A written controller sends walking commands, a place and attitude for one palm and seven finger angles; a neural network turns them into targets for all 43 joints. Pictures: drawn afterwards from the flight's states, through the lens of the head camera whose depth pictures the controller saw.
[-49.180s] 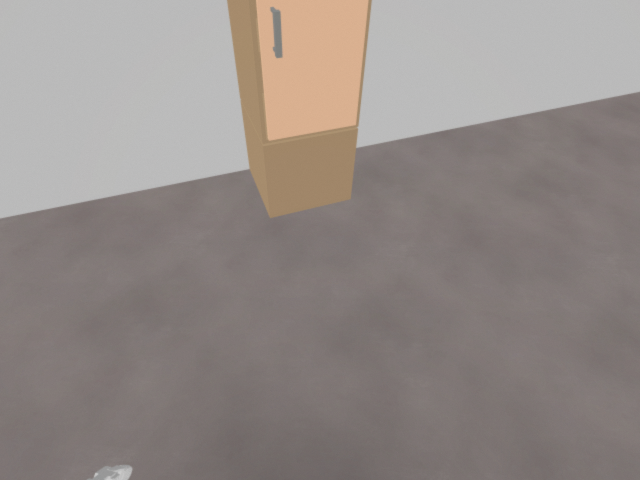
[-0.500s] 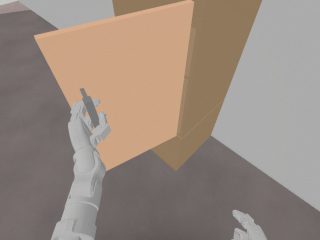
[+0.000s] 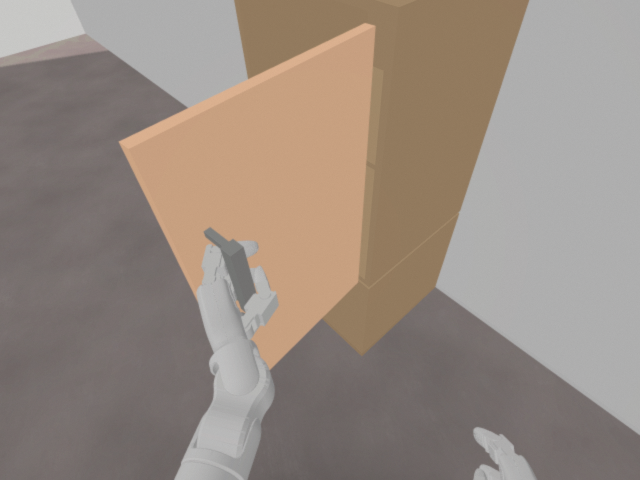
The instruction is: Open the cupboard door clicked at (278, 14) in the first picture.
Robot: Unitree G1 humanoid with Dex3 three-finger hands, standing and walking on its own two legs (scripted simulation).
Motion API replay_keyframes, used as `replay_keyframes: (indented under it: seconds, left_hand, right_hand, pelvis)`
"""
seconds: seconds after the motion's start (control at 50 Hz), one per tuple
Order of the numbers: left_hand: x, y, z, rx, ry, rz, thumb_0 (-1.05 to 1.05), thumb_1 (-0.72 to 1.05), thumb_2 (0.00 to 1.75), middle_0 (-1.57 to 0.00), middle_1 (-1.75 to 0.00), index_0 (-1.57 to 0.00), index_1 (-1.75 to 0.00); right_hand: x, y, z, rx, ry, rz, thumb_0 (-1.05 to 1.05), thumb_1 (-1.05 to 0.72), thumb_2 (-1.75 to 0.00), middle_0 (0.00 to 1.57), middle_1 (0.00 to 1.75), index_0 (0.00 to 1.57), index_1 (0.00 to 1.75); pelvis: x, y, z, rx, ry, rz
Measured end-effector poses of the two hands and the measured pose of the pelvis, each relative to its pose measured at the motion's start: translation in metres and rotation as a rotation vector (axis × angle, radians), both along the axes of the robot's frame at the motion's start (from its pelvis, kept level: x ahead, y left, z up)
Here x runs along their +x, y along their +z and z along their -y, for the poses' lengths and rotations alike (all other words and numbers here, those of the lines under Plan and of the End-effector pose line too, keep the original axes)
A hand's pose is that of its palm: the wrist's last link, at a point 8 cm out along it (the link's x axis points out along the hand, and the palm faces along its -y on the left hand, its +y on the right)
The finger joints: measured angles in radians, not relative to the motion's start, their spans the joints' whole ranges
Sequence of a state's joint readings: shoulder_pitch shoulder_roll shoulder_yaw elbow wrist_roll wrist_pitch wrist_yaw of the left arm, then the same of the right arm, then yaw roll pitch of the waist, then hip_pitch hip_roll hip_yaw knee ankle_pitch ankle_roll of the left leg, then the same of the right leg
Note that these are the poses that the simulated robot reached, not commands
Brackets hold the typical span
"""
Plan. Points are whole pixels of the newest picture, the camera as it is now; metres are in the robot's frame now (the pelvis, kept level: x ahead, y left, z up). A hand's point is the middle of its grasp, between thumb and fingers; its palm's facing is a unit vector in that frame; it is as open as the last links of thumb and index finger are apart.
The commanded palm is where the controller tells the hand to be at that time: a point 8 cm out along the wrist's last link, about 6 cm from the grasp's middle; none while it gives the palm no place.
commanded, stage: open thumb and fingers to let go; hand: left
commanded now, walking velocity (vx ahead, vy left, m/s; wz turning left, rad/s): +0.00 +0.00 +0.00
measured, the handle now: (232, 272) +0.36 +0.13 +0.08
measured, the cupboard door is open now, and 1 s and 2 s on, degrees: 95 97 97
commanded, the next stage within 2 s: slide the hand sideways off the handle in 0.74 s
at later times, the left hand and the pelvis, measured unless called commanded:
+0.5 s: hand (255, 287) +0.34 +0.09 +0.08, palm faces +0.38 -0.92 +0.01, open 13.3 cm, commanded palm +0.29 +0.14 +0.07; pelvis +0.01 +0.02 +0.00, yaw +0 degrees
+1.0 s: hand (259, 317) +0.30 +0.09 +0.07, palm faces -0.04 -0.99 -0.13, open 15.8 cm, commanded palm +0.28 +0.13 +0.07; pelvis -0.01 +0.03 -0.01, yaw +0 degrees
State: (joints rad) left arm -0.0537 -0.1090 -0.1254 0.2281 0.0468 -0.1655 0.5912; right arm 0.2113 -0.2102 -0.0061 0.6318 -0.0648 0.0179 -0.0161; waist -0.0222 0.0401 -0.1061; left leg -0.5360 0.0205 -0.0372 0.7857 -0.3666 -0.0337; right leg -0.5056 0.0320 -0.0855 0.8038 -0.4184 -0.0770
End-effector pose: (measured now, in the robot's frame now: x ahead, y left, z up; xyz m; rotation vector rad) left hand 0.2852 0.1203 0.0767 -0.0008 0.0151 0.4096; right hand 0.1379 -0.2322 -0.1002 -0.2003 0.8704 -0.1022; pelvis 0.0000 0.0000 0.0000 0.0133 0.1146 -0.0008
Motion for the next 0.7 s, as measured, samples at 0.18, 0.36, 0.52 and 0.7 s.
replay_keyframes:
  seconds: [0.18, 0.36, 0.52, 0.7]
  left_hand:
    - [0.013, 0.001, -0.014, 0.002, 0.005, -0.002, 0.01, 0.47, 0.71, -0.36, -1.31, -0.37, -1.31]
    - [0.012, 0.0, -0.016, -0.015, -0.008, 0.001, 0.01, -0.06, 0.49, -0.33, -1.25, -0.34, -1.25]
    - [0.011, 0.0, -0.016, -0.011, -0.016, 0.004, 0.0, -0.39, 0.35, -0.29, -1.12, -0.29, -1.12]
    - [0.011, -0.001, -0.015, 0.002, -0.031, 0.004, -0.01, -0.49, 0.31, -0.28, -0.81, -0.28, -0.82]
  right_hand:
    - [0.015, 0.002, -0.006, 0.004, 0.004, 0.014, 0.01, -0.91, -0.9, 0.2, 0.3, 0.2, 0.3]
    - [0.019, 0.002, -0.021, 0.02, 0.021, 0.013, 0.01, -0.91, -0.9, 0.2, 0.3, 0.2, 0.3]
    - [0.018, 0.002, -0.031, 0.02, 0.015, 0.006, 0.01, -0.91, -0.9, 0.2, 0.3, 0.2, 0.3]
    - [0.016, 0.001, -0.038, 0.01, 0.012, 0.001, 0.01, -0.91, -0.9, 0.2, 0.3, 0.2, 0.3]
  pelvis:
    - [0.001, 0.001, 0.0, 0.0, 0.003, -0.012]
    - [0.006, 0.0, -0.01, -0.003, 0.0, -0.014]
    - [0.008, -0.002, -0.019, -0.011, -0.007, -0.016]
    - [0.004, -0.005, -0.026, -0.018, -0.009, -0.017]
